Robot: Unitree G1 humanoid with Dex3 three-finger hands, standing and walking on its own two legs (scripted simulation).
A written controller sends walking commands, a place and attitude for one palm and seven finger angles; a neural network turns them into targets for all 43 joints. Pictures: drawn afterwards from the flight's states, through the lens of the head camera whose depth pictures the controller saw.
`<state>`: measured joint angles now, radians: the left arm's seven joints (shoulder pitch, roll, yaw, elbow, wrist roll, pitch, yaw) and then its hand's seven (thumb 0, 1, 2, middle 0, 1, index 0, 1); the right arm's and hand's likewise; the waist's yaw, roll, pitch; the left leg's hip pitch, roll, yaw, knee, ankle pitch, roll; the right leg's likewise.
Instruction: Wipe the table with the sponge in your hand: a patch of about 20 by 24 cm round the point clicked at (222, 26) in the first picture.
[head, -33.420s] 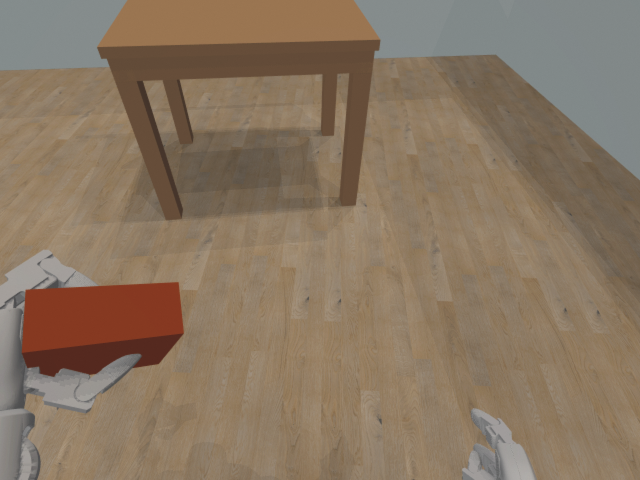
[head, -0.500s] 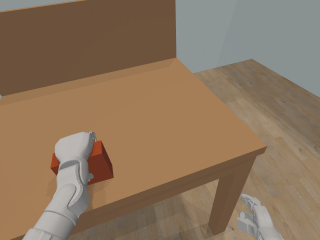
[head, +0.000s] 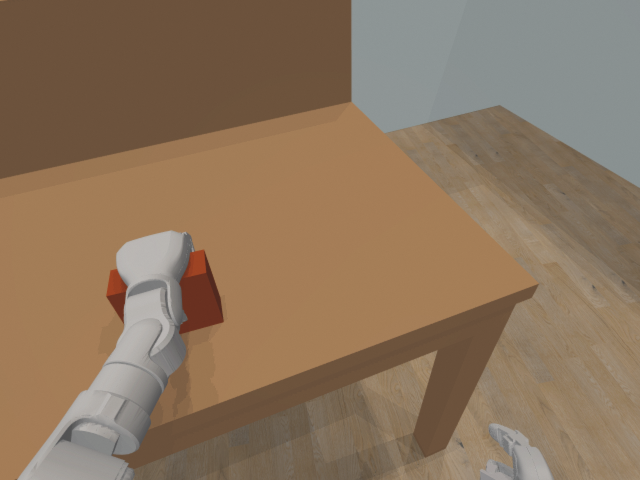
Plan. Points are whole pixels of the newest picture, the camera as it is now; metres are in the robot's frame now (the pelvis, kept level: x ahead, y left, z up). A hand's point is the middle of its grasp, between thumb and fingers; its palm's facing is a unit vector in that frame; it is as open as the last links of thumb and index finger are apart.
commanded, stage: wipe forward along the middle lane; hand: left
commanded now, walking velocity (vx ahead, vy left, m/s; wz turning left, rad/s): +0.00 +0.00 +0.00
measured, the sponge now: (174, 306) +0.34 +0.26 +0.03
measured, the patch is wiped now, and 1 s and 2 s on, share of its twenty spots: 1.00 1.00 1.00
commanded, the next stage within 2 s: slide back across to the first lane in 0.90 s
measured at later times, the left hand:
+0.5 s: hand (162, 257) +0.40 +0.29 +0.07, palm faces -0.08 -0.03 -1.00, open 9.1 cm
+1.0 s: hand (157, 236) +0.44 +0.31 +0.07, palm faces -0.10 -0.02 -1.00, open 9.1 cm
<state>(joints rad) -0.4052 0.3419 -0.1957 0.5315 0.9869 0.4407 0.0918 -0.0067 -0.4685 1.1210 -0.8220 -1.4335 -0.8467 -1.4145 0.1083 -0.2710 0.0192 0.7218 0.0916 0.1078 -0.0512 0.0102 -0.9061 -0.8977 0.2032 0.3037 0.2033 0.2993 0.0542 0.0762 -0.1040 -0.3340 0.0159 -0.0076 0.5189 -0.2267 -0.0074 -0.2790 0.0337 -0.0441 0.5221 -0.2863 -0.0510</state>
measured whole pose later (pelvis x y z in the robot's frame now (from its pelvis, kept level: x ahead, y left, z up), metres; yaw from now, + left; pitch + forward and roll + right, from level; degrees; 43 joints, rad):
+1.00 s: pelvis +0.02 +0.03 +0.00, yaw -1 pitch +10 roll -1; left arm -0.76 0.48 -0.07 1.00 1.03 0.27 0.13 0.00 -0.47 1.12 -0.82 -1.43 -0.85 -1.42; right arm 0.22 -0.27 0.00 0.75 0.07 0.12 -0.03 0.01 -0.91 -0.90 0.20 0.30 0.20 0.30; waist -0.03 0.04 -0.13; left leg -0.48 0.01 0.01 0.57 -0.26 0.02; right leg -0.40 0.03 -0.03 0.50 -0.27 -0.02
